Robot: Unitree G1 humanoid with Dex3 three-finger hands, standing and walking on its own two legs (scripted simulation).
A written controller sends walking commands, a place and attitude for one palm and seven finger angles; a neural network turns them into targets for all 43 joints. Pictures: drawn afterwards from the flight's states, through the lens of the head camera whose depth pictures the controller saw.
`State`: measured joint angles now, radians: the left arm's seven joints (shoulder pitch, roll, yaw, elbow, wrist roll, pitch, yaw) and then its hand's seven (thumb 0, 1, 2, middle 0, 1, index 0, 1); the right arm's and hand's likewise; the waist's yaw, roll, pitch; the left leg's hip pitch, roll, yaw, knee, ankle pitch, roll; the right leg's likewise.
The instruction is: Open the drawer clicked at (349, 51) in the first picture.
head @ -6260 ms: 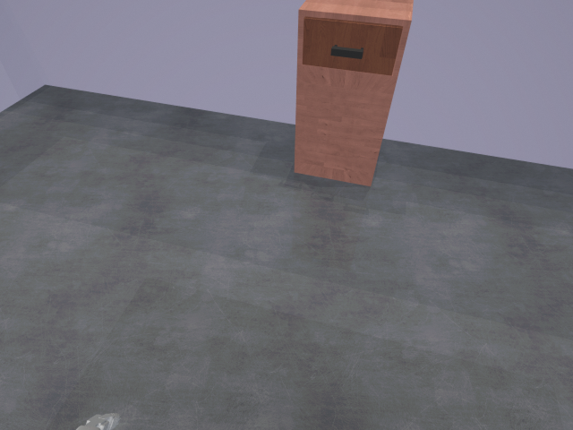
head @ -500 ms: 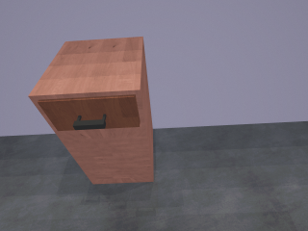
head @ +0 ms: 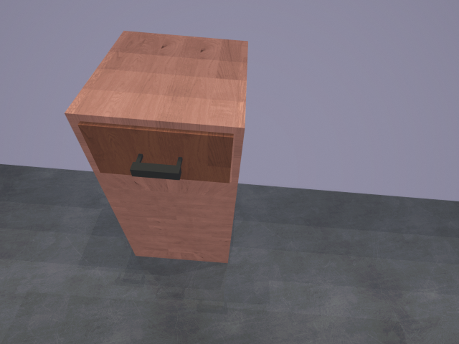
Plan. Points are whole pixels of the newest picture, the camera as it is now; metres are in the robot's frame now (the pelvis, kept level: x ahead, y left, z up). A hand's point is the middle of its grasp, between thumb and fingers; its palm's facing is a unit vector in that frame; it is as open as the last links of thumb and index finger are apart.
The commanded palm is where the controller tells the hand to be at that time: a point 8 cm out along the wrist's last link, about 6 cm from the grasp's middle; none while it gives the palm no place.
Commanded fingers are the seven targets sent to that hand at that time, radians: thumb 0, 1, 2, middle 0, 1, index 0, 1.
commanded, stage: come to a stop and stand still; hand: left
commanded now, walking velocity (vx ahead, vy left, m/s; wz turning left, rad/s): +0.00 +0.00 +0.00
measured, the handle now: (158, 164) +0.52 +0.24 -0.07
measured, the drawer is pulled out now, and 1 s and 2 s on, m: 0.01 0.01 0.01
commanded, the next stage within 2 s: look again from close up in 0.42 s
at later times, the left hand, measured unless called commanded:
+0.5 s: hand out of the picture +0.02 +0.19 -0.17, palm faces +0.02 -0.98 -0.20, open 7.4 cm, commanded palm none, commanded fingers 0.00 0.90 0.90 -0.20 -0.30 -0.20 -0.30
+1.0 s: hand out of the picture -0.06 +0.15 -0.18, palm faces +0.04 -0.99 -0.16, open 7.4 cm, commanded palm none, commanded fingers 0.00 0.90 0.90 -0.20 -0.30 -0.20 -0.30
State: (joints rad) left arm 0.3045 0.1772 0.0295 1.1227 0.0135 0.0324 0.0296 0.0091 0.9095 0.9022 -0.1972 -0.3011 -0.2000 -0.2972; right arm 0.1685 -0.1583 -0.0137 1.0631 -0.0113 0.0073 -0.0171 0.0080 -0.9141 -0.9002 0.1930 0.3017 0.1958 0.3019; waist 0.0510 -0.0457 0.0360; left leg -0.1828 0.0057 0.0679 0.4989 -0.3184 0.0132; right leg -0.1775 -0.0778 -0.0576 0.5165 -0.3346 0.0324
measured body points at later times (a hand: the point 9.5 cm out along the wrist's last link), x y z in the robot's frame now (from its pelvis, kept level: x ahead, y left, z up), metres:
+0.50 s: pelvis +0.01 +0.02 +0.01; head +0.02 +0.02 +0.46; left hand +0.02 +0.25 -0.16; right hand -0.01 -0.21 -0.15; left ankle -0.03 +0.11 -0.74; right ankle -0.04 -0.14 -0.74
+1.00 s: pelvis -0.05 -0.01 +0.00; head -0.07 -0.01 +0.45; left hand -0.06 +0.20 -0.16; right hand -0.04 -0.24 -0.16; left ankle -0.03 +0.11 -0.74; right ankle -0.04 -0.14 -0.74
